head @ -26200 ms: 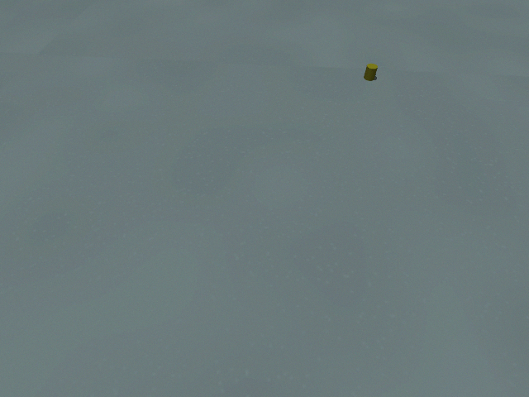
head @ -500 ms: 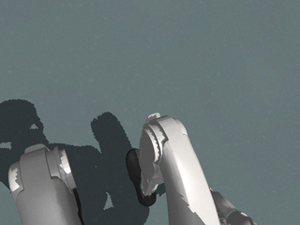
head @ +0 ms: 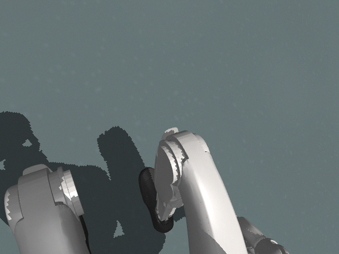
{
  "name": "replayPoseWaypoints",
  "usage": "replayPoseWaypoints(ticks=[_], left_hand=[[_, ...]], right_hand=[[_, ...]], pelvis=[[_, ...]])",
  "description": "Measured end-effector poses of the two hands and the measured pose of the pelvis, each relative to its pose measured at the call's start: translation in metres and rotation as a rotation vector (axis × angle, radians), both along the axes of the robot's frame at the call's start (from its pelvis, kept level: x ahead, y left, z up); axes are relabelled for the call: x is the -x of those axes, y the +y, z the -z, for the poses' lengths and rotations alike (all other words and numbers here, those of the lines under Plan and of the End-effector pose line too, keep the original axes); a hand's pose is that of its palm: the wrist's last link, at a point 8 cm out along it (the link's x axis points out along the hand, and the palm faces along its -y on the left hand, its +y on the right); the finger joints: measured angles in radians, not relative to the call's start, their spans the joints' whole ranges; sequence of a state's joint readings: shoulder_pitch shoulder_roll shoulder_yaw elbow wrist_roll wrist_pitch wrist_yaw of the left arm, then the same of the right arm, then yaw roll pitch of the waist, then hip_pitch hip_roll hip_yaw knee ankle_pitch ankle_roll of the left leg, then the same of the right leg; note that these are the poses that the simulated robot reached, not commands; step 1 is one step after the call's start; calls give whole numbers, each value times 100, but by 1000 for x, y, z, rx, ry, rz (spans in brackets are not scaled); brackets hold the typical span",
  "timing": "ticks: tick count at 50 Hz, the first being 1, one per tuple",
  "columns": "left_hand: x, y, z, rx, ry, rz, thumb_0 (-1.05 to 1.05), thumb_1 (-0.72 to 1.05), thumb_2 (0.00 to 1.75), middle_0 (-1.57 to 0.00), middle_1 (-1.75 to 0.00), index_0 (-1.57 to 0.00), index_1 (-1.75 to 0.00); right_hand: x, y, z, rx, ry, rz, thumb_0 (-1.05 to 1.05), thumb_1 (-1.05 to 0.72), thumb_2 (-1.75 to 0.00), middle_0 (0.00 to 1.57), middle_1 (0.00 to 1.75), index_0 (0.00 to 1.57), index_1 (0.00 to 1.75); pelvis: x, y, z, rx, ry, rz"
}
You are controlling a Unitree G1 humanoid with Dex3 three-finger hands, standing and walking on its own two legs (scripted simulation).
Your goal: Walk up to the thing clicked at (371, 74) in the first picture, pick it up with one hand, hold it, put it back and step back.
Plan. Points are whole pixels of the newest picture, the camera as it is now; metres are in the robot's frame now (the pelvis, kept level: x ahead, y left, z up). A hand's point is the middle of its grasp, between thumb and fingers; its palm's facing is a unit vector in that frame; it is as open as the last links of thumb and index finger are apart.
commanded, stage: open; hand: left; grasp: from above
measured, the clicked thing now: out of the picture +0.43 +0.36 -0.25
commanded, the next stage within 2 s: withdraw in 0.30 s
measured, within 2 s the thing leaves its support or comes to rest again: neither
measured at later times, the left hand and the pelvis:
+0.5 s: hand out of the picture +0.42 +0.34 -0.23, palm faces -0.47 -0.16 -0.87, open 13.4 cm; pelvis +0.00 +0.00 +0.00, yaw +0 degrees
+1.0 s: hand out of the picture +0.40 +0.37 -0.04, palm faces -0.51 -0.12 -0.85, open 14.2 cm; pelvis -0.01 +0.00 +0.08, yaw +6 degrees
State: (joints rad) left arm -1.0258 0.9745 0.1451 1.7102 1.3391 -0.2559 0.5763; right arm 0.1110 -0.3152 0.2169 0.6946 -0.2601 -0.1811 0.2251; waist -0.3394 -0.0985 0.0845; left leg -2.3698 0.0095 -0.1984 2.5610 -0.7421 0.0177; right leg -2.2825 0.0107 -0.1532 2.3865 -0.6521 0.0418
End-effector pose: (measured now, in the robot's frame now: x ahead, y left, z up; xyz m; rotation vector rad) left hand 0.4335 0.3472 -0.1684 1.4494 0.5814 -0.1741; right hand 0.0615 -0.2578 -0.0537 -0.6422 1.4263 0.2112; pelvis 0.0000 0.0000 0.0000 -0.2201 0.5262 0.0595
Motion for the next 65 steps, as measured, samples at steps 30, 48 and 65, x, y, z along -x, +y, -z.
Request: replayPoseWaypoints(ticks=[30,48,65], left_hand=[[-3,2,-10,3,-37,23,0,-50,101,-9,-108,-10,-107],[17,31,-179,-71,31,-55,0,-55,102,-9,-102,-8,-103],[18,5,-129,17,25,118,0,-55,102,-10,-102,-9,-104]], right_hand=[[2,-10,0,11,17,25,0,-92,-90,20,30,20,30],[-54,3,-19,-105,-143,177,1,-93,-90,20,30,20,30],[-10,-29,-35,94,-73,148,1,-92,-90,20,30,20,30]], pelvis=[[0,-3,-2,-7,3,-1],[5,-3,-72,-71,86,-57],[21,-6,-55,-60,48,-56]])
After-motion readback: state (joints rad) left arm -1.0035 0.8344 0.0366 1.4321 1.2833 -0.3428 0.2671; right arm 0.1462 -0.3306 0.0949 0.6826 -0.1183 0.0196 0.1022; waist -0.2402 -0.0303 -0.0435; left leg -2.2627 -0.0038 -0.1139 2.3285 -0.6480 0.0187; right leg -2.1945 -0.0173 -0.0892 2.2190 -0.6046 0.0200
